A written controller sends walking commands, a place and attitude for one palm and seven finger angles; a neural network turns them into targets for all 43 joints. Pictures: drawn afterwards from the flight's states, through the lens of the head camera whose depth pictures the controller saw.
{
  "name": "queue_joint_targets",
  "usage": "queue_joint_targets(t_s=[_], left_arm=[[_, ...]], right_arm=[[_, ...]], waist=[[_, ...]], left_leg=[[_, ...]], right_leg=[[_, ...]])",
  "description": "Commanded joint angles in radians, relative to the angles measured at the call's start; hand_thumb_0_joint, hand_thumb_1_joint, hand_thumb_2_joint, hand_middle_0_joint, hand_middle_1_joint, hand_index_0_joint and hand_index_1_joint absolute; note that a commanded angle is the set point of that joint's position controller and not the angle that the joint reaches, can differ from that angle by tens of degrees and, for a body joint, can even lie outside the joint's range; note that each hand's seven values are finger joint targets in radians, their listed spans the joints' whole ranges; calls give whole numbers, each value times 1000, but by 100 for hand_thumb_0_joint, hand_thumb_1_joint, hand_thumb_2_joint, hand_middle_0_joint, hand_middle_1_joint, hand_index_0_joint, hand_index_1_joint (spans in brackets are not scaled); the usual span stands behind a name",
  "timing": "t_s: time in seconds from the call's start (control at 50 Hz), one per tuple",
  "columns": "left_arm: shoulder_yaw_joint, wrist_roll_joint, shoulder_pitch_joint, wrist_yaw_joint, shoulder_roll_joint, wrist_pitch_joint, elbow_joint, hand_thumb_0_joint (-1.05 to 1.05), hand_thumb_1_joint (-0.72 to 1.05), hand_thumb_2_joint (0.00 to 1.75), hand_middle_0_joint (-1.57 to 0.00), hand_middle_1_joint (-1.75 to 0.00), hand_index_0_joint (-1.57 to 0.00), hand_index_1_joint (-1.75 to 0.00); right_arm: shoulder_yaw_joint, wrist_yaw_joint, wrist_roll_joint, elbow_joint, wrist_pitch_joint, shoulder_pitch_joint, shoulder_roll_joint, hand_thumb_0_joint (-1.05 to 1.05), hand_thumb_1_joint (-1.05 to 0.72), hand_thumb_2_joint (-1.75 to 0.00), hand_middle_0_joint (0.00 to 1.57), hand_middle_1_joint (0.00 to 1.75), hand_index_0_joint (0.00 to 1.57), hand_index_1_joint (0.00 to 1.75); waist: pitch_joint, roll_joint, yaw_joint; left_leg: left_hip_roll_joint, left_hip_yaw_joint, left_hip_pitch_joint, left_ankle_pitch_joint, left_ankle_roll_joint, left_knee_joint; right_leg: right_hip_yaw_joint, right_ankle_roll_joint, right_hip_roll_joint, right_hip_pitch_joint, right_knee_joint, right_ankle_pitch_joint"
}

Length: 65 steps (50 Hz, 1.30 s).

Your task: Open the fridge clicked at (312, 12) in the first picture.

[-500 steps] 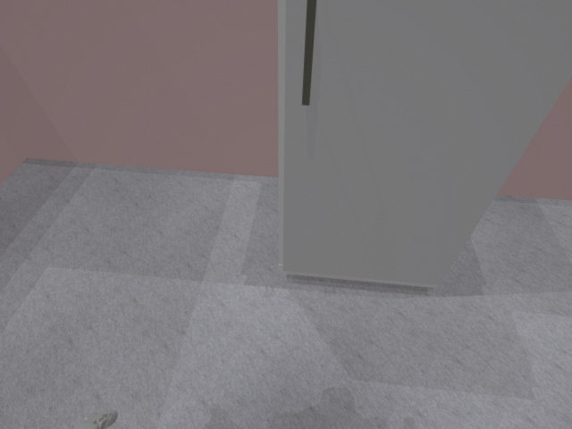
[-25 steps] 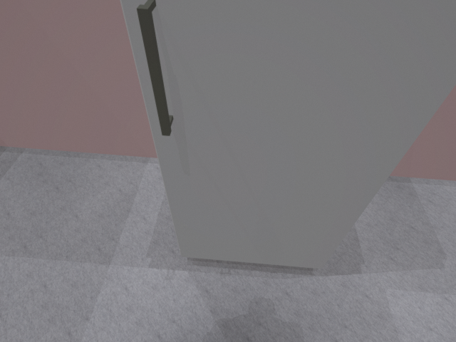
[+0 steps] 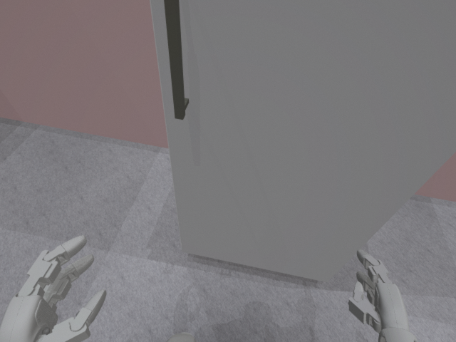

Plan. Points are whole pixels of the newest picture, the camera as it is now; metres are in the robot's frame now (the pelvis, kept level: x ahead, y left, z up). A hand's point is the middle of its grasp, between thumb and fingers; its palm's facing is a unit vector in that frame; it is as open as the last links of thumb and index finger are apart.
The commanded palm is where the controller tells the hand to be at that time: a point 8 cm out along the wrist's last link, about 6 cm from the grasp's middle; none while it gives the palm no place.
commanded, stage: raise the hand to about handle height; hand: left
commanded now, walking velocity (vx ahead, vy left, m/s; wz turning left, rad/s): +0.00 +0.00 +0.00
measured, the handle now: (179, 52) +0.51 +0.17 +0.25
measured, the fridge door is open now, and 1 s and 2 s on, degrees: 0 0 0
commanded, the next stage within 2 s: move the hooked fingers beside the handle in 1.56 s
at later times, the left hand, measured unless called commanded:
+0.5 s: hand (78, 217) +0.23 +0.24 +0.15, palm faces +0.00 -1.00 -0.09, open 12.3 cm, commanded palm +0.20 +0.30 +0.17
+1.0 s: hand (30, 134) +0.27 +0.28 +0.25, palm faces +0.05 -0.99 -0.14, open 14.0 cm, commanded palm +0.24 +0.33 +0.27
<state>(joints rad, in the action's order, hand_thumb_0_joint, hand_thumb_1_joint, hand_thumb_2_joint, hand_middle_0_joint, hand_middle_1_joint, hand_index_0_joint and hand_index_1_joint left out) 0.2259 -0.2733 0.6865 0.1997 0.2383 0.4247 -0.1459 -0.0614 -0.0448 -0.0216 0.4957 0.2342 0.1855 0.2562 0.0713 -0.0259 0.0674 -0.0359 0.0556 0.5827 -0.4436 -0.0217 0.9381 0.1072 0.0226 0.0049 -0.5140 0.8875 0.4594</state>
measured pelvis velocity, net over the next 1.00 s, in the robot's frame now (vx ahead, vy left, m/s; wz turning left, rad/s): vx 0.00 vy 0.01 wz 0.00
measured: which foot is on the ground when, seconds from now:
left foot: down 0.00-1.00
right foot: down 0.00-1.00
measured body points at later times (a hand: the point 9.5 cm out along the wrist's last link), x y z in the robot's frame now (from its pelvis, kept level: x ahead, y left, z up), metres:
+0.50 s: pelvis +0.02 +0.02 +0.03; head +0.01 +0.01 +0.48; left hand +0.22 +0.30 +0.15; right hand +0.18 -0.24 -0.04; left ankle +0.02 +0.13 -0.69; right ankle +0.00 -0.11 -0.69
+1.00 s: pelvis +0.00 +0.01 +0.04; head -0.02 +0.00 +0.49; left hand +0.26 +0.34 +0.26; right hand +0.20 -0.20 -0.02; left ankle +0.02 +0.13 -0.69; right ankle +0.00 -0.11 -0.69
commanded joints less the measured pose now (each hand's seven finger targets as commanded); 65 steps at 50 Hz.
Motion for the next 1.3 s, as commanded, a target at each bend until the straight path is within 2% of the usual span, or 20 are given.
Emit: queue_joint_targets(t_s=[0.0,0.06,0.14,0.18,0.22,0.28,0.3,0.4,0.48,0.58,0.64,0.76,0.78,0.9,0.96,1.02,1.08,1.16,1.24,1.28], left_arm=[[-103,-27,-391,99,78,167,-333,0,25,62,-25,-72,-25,-72],[-5,-25,-322,175,169,22,-139,0,18,59,-25,-76,-25,-76],[181,-79,-253,228,282,-220,-60,0,8,55,-26,-82,-26,-82],[300,-138,-230,195,325,-269,-126,0,4,53,-26,-86,-26,-86],[329,-181,-240,150,295,-254,-252,0,-1,51,-27,-88,-27,-88],[276,-184,-270,105,233,-202,-313,0,-8,48,-27,-93,-27,-93],[245,-170,-281,107,218,-194,-314,0,-10,47,-27,-94,-27,-94],[144,-115,-410,177,235,-277,-192,0,-22,42,-28,-102,-28,-102],[265,-104,-590,178,402,-323,-253,0,-31,38,-29,-108,-29,-108],[363,-147,-699,156,442,-317,-265,0,-43,33,-29,-115,-29,-115],[332,-153,-737,179,410,-379,-166,0,-50,30,-30,-120,-30,-120],[268,-115,-860,240,424,-583,4,0,-50,30,-30,-120,-30,-120],[279,-114,-888,247,449,-599,14,0,-50,30,-30,-120,-30,-120],[425,-113,-1134,227,624,-515,-210,0,-50,30,-30,-120,-30,-120],[431,-118,-1137,232,609,-516,-82,0,-50,30,-30,-120,-30,-120],[380,-102,-1167,256,587,-608,113,0,-50,30,-30,-120,-30,-120],[291,-76,-1112,277,522,-679,245,0,-50,30,-30,-120,-30,-120],[289,-89,-1118,323,544,-713,136,0,-50,30,-30,-120,-30,-120],[453,-120,-1169,292,676,-589,-134,0,-50,30,-30,-120,-30,-120],[521,-129,-1143,250,724,-540,-165,0,-50,30,-30,-120,-30,-120]], right_arm=[[9,-18,-17,-51,90,13,105,0,-90,-90,20,30,20,30],[7,-43,-34,-53,88,-10,126,0,-90,-90,20,30,20,30],[20,-62,-48,-111,51,-76,106,0,-90,-90,20,30,20,30],[34,-63,-45,-129,47,-102,80,0,-90,-90,20,30,20,30],[45,-54,-43,-135,63,-90,55,0,-90,-90,20,30,20,30],[45,-40,-36,-104,101,-65,58,0,-90,-90,20,30,20,30],[42,-34,-37,-92,110,-43,69,0,-90,-90,20,30,20,30],[38,-51,-54,-64,130,-13,120,0,-90,-90,20,30,20,30],[49,-80,-51,-64,134,-36,135,0,-90,-90,20,30,20,30],[72,-83,-48,-55,136,-63,114,0,-90,-90,20,30,20,30],[82,-80,-56,-49,132,-74,113,0,-90,-90,20,30,20,30],[88,-77,-74,-62,87,-79,134,0,-90,-90,20,30,20,30],[89,-77,-74,-61,81,-81,137,0,-90,-90,20,30,20,30],[109,-82,-60,-82,89,-124,110,0,-90,-90,20,30,20,30],[113,-85,-65,-55,92,-120,112,0,-90,-90,20,30,20,30],[111,-84,-78,-31,78,-109,131,0,-90,-90,20,30,20,30],[102,-75,-87,-41,65,-95,141,0,-90,-90,20,30,20,30],[94,-60,-95,-88,49,-119,154,0,-90,-90,20,30,20,30],[96,-59,-73,-116,66,-141,127,0,-90,-90,20,30,20,30],[102,-62,-64,-96,71,-131,121,0,-90,-90,20,30,20,30]], waist=[[62,156,-174],[54,-26,-135],[184,-25,-24],[248,-9,24],[261,30,30],[176,24,9],[178,80,-6],[56,89,-55],[80,82,-33],[133,140,-8],[74,202,-12],[-20,69,-28],[-13,36,-27],[214,169,-9],[145,168,-14],[25,151,-25],[-32,56,-26],[100,52,-22],[268,104,4],[240,104,13]], left_leg=[[27,-11,-149,204,59,-101],[32,-9,-65,116,58,-140],[43,-35,-122,236,53,-211],[43,-27,-161,327,47,-232],[41,-28,-199,397,41,-257],[37,-27,-224,448,36,-273],[39,-36,-254,455,36,-277],[32,-35,-262,316,46,-327],[30,-11,-311,284,55,-375],[34,-6,-391,350,45,-410],[37,-12,-400,337,36,-432],[36,-2,-362,252,48,-467],[35,-1,-374,266,52,-467],[47,1,-511,336,50,-476],[45,4,-496,318,46,-493],[43,3,-443,260,45,-512],[41,5,-404,250,47,-510],[51,-3,-443,292,54,-480],[57,-11,-527,393,59,-461],[50,-16,-508,409,56,-465]], right_leg=[[-68,-9,-26,-101,-166,-216],[-115,-21,-8,-44,-247,-91],[-125,-29,25,158,-271,-220],[-101,-29,20,262,-254,-355],[-49,-24,5,280,-234,-480],[-26,-23,-8,244,-239,-545],[-27,-25,-9,217,-240,-552],[-43,-26,-7,146,-320,-357],[-41,-18,-7,197,-355,-271],[-23,-5,-13,278,-372,-332],[-22,-5,-10,265,-393,-348],[-33,-18,-5,229,-450,-272],[-40,-15,-4,246,-459,-283],[-43,-3,-6,336,-454,-318],[-34,-2,-8,319,-468,-316],[-38,-5,1,272,-496,-273],[-39,-9,5,245,-501,-261],[-44,-13,10,279,-468,-312],[-49,-7,2,367,-444,-405],[-46,-5,-2,383,-453,-414]])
